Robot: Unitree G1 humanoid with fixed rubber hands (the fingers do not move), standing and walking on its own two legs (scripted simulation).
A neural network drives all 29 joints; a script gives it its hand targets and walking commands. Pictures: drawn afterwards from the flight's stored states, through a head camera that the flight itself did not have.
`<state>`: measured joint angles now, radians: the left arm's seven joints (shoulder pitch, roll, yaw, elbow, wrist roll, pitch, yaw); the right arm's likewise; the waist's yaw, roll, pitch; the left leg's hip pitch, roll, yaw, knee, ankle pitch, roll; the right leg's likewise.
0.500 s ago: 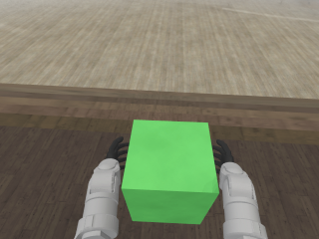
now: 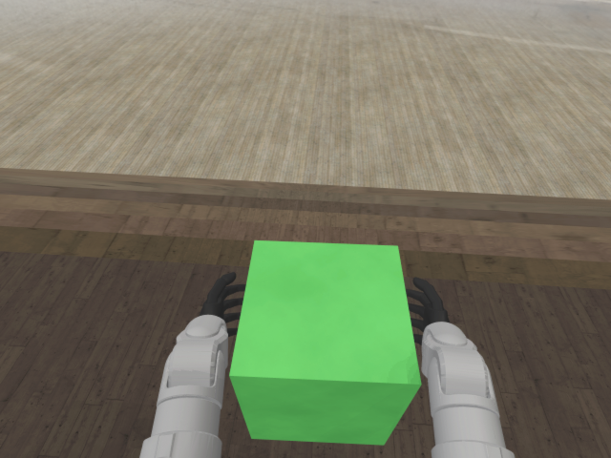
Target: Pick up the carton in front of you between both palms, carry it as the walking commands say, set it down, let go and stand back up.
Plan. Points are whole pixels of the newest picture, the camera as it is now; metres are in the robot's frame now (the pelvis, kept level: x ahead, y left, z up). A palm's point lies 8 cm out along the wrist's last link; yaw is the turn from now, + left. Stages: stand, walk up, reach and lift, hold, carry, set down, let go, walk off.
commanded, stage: reach and lift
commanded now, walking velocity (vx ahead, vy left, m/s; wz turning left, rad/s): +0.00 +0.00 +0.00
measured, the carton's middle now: (321, 346) +0.30 +0.00 -0.04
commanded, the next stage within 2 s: hold in 0.14 s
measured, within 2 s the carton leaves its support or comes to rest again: neither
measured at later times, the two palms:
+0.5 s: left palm (209, 328) +0.27 +0.15 +0.05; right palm (440, 336) +0.27 -0.15 +0.05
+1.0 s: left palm (209, 324) +0.28 +0.15 +0.05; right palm (440, 331) +0.28 -0.15 +0.05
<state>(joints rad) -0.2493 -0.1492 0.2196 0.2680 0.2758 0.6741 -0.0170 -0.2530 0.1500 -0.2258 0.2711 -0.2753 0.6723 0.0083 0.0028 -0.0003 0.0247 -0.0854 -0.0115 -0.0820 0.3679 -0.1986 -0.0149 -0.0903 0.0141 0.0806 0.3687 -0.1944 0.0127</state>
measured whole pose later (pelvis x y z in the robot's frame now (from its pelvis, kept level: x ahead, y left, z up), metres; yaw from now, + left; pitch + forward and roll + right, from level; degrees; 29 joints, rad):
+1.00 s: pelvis -0.01 +0.00 +0.00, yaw +0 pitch -7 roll +0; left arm -0.26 -0.15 0.21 0.20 0.27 0.76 -0.02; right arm -0.26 0.15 -0.22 0.21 -0.27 0.76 0.01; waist 0.00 0.00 0.04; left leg -0.04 -0.01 -0.08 0.36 -0.19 -0.02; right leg -0.05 0.01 0.08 0.36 -0.18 0.01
